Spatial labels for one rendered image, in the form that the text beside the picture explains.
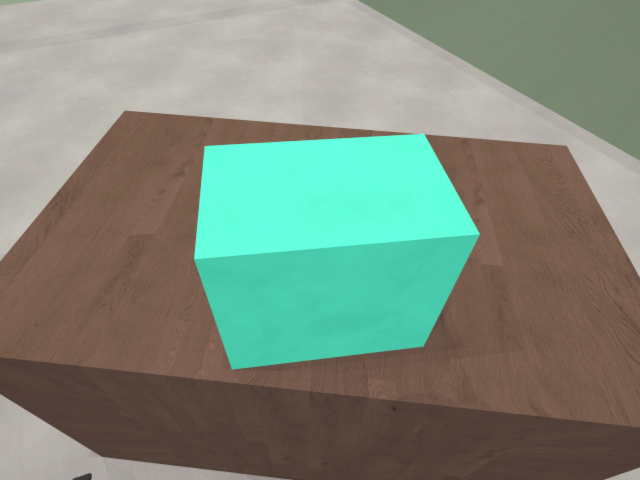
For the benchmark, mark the pedestal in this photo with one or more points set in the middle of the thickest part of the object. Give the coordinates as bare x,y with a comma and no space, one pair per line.
531,371

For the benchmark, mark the carton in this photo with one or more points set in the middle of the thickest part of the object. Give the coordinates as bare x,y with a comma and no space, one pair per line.
326,248

